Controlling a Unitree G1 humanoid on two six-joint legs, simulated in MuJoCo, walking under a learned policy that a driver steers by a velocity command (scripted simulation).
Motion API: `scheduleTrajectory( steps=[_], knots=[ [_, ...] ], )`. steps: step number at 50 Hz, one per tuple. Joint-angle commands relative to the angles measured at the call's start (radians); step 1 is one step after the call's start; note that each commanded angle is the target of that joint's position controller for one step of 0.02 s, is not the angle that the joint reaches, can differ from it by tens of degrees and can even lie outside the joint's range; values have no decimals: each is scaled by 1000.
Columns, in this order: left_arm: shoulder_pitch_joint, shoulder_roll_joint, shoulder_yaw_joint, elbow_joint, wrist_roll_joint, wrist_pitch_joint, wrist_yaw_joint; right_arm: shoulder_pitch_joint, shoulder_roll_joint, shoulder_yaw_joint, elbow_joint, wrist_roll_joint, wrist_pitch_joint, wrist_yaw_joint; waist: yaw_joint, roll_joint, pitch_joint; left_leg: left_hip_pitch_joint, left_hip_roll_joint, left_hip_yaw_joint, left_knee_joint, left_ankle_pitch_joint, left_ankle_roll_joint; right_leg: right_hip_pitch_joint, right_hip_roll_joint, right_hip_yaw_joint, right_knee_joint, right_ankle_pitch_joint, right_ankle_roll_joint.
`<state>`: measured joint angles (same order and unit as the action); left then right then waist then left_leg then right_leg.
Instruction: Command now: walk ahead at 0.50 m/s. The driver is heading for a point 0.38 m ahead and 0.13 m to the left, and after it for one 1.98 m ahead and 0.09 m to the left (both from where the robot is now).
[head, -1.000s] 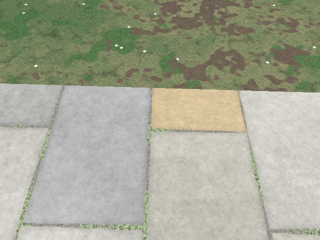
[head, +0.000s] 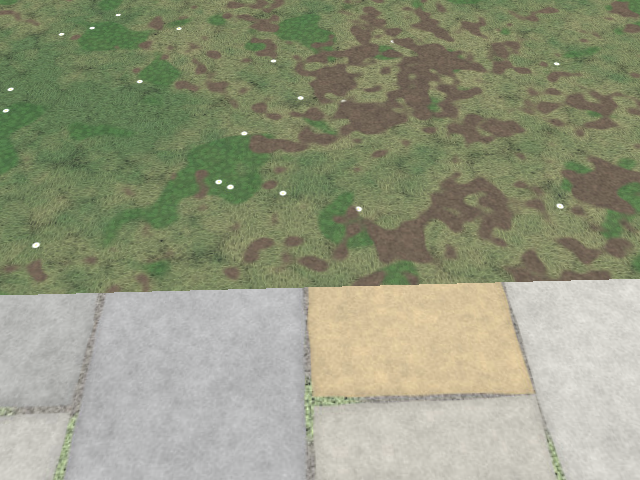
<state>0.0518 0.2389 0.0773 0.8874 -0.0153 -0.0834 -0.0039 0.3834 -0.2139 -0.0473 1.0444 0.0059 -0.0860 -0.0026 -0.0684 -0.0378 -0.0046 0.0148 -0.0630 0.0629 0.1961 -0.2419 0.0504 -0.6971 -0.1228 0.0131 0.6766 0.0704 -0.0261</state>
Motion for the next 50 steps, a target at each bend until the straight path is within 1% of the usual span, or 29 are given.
scheduleTrajectory(
  steps=[1,3,5,7,8,9,10,11,12,13,14,16,18,23,28,30,31,32,33,34,35,36,37,38,41,45,46,48,50],
  knots=[
    [-133,33,-9,-85,-6,-12,-21,33,-165,-31,-26,10,-4,-9,-1,79,117,-34,290,-122,-66,277,144,-4,26,-17,-97,25,-9],
    [-174,47,-9,-113,-6,-19,-32,59,-169,-36,-13,15,7,-11,0,80,123,30,320,-151,-17,320,139,-2,36,-6,-138,-39,-22],
    [-127,81,2,-112,-3,-27,-35,41,-183,-42,-17,13,18,-14,41,106,93,56,319,-164,72,498,117,110,73,-17,-183,-108,-38],
    [121,165,40,-47,17,-39,-27,5,-177,-38,-35,8,29,-14,164,124,-77,-18,227,-123,373,758,56,497,111,-50,-206,17,-84],
    [294,249,57,-20,45,-43,-16,-5,-137,-21,-77,-11,26,-14,206,19,-255,-255,141,-85,685,432,6,848,-92,137,-125,329,-145],
    [303,287,57,-18,43,-33,-19,159,2,18,-65,0,14,-10,133,-264,-463,-583,-19,-95,1042,-408,-54,1178,-373,517,-171,480,-318],
    [293,191,32,-47,36,-22,-14,101,-133,-17,-56,20,6,-12,172,-133,-487,-601,21,-235,1140,-428,-54,1100,-323,515,-208,451,-283],
    [202,153,17,-62,30,-17,-5,4,-169,-34,-95,41,9,-17,149,-115,-331,-669,66,-194,1148,-376,-55,967,-293,339,-222,479,-240],
    [135,130,8,-67,28,-15,1,-32,-153,-35,-100,37,19,-25,116,-45,-227,-658,112,-156,1107,-310,-65,813,-248,236,-257,472,-213],
    [91,107,2,-64,27,-13,3,-39,-139,-44,-98,25,36,-31,86,-30,-153,-620,140,-142,1068,-262,-72,675,-217,162,-301,416,-198],
    [63,97,0,-60,40,-14,2,-11,-112,-46,-99,24,59,-31,49,-55,-122,-538,162,-137,1044,-224,-71,557,-194,102,-345,354,-186],
    [21,104,2,-61,54,-14,1,6,-75,-49,-114,25,95,-35,18,-64,-81,-484,154,-105,1007,-188,-74,434,-187,29,-409,275,-209],
    [4,133,10,-56,51,-11,13,-40,-82,-54,-156,15,113,-38,12,-68,-57,-511,165,-102,916,-124,-80,411,-197,-15,-450,206,-222],
    [-11,172,21,-52,35,21,47,-168,-106,-60,-228,7,122,-12,40,-61,-60,-470,170,-61,681,46,-72,449,-194,-114,-479,16,-201],
    [18,213,35,-42,8,58,47,-260,-137,-72,-296,9,138,17,66,-67,-42,-464,142,-11,538,-56,-44,566,-240,-117,-395,-41,-166],
    [6,220,39,-43,-8,71,48,-237,-135,-75,-304,9,140,25,40,-66,-47,-396,115,23,400,-10,-15,589,-234,-134,-310,-37,-119],
    [42,205,38,-29,-12,76,46,-213,-148,-82,-299,5,138,21,33,-41,-57,-319,91,22,309,81,11,571,-204,-159,-233,-67,-73],
    [104,172,33,-11,5,79,40,-158,-222,-108,-290,2,133,7,32,86,-84,-182,133,-90,218,353,58,490,-126,-223,-52,-156,1],
    [64,113,15,-61,51,73,30,-119,-350,-133,-299,-4,130,-15,61,380,-91,18,369,-433,226,784,198,155,28,-281,283,-645,95],
    [-4,119,14,-95,41,67,28,-104,-337,-119,-316,-30,108,-5,18,305,-181,31,458,-588,197,751,353,24,111,-79,491,-804,114],
    [-52,155,24,-101,14,67,28,-119,-307,-111,-321,-29,86,5,8,188,-176,22,411,-506,180,691,327,-9,96,-4,556,-737,96],
    [-50,153,26,-97,3,68,34,-171,-287,-107,-327,-13,72,0,37,150,-142,-1,357,-430,181,608,264,-31,80,19,537,-639,79],
    [-39,161,30,-81,13,70,45,-218,-253,-98,-339,4,72,-7,55,114,-127,-30,326,-393,179,543,217,-29,63,33,503,-572,77],
    [-33,177,36,-80,20,73,52,-254,-231,-89,-347,13,77,-16,73,126,-119,-81,309,-371,169,515,199,9,60,42,476,-526,77],
    [9,158,35,-69,15,75,51,-254,-218,-79,-358,-3,81,-29,90,135,-148,-102,285,-337,159,517,198,77,86,36,420,-440,82],
    [15,103,10,-46,12,84,41,-261,-162,-48,-335,-21,77,-36,76,153,-141,-152,261,-259,140,412,179,223,54,26,193,-374,96],
    [21,96,4,-38,10,84,32,-252,-147,-41,-320,-24,75,-35,69,158,-142,-185,251,-244,110,258,174,283,45,15,130,-354,93],
    [-7,124,4,-43,1,81,18,-221,-197,-49,-294,-24,71,-25,31,193,-75,-237,255,-279,38,-104,172,311,68,-33,71,-366,78],
    [-28,160,9,-60,-9,68,11,-205,-241,-59,-281,-19,64,-20,14,199,-5,-213,298,-351,-1,-265,175,255,74,-38,39,-430,43]
  ],
)
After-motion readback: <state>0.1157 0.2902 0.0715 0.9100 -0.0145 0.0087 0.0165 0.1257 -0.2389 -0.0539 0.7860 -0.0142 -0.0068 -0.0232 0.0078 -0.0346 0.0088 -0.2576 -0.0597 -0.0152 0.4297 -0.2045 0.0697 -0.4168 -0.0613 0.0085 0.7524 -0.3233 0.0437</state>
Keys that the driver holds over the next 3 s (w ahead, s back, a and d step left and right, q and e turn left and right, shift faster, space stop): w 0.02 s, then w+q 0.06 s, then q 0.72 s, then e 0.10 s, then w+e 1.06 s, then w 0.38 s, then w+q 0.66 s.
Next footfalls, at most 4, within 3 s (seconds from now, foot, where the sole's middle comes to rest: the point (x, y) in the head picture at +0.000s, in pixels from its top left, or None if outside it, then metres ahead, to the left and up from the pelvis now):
0.14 right None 0.29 -0.14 -0.78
0.64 left None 0.26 0.10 -0.78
1.14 right None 0.34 -0.10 -0.78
1.56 left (214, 443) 0.60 0.21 -0.78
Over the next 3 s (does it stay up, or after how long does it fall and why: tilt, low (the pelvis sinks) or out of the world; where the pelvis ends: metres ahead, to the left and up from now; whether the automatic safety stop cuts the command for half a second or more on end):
stays up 1.26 -0.04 0.00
